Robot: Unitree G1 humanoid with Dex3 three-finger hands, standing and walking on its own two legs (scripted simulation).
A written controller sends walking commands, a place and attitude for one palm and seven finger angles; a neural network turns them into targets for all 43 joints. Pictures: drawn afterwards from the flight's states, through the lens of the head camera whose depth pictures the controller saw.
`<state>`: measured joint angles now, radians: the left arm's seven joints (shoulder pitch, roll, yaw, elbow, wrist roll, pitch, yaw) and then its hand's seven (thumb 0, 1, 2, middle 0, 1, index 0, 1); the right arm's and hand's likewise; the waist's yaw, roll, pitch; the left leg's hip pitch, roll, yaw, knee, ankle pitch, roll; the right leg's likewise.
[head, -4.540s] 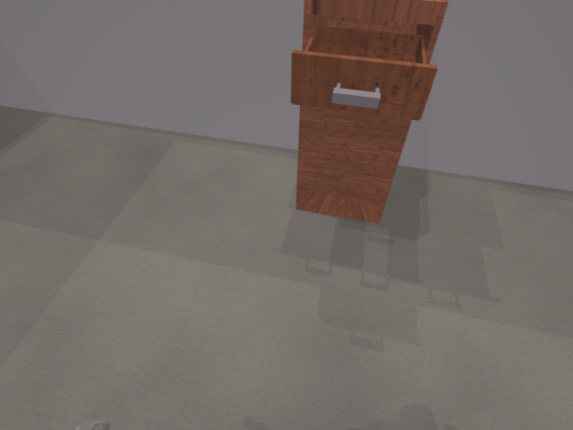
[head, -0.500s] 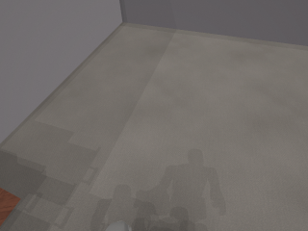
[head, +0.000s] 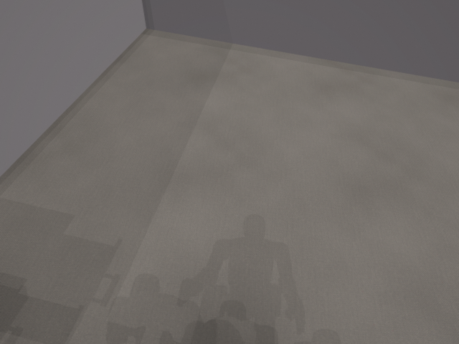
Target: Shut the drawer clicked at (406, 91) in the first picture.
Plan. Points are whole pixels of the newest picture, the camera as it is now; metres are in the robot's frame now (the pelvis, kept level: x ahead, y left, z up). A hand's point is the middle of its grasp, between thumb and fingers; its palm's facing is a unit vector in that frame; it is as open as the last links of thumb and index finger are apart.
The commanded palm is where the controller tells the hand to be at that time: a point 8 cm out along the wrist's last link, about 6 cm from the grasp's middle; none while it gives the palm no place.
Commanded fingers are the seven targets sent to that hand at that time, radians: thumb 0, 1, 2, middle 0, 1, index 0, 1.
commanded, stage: turn to face it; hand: left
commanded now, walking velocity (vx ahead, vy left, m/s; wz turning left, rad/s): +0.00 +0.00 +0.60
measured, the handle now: out of the picture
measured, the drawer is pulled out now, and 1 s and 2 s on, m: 0.28 0.28 0.28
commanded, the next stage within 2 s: none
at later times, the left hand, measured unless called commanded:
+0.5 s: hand out of the picture +0.00 +0.21 -0.19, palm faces +0.35 -0.90 -0.25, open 7.3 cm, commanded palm none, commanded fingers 0.00 0.90 0.90 -0.20 -0.30 -0.20 -0.30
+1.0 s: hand out of the picture +0.02 +0.20 -0.15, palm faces +0.56 -0.77 -0.30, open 7.4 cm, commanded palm none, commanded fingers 0.00 0.90 0.90 -0.20 -0.30 -0.20 -0.30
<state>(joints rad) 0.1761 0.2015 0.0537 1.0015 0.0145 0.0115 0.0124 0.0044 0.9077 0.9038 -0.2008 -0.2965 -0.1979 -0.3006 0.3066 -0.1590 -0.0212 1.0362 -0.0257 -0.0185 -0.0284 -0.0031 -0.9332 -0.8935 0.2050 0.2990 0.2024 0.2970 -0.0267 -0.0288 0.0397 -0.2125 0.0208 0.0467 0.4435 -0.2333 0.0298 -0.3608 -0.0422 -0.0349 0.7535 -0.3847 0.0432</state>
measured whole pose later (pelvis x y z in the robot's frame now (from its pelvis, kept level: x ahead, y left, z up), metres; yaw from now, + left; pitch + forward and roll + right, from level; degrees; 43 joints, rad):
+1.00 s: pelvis +0.05 -0.03 -0.02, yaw +35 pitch +1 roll +1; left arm 0.17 0.19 0.05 0.84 0.02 0.01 0.02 0.00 0.90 0.90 -0.21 -0.30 -0.20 -0.30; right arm 0.19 -0.24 -0.09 0.90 -0.02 0.06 0.01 0.01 -0.90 -0.89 0.21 0.30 0.20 0.30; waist -0.02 0.05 0.07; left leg -0.43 -0.05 -0.10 0.81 -0.43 -0.03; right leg -0.29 -0.03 -0.07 0.62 -0.35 -0.01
